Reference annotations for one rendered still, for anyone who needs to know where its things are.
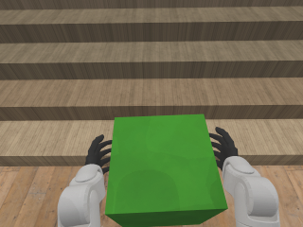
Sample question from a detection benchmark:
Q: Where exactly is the robot right forearm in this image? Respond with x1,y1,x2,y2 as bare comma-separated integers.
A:
222,156,280,227

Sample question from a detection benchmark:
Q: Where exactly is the carton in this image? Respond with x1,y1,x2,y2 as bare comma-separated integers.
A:
104,113,228,227

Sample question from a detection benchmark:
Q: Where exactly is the robot right hand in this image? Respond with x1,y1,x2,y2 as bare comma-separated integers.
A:
209,127,239,171

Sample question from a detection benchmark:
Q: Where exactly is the robot left forearm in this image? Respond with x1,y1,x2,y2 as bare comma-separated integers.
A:
57,164,106,227

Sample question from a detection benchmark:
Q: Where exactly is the robot left hand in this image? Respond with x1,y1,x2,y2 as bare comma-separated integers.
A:
85,134,113,175

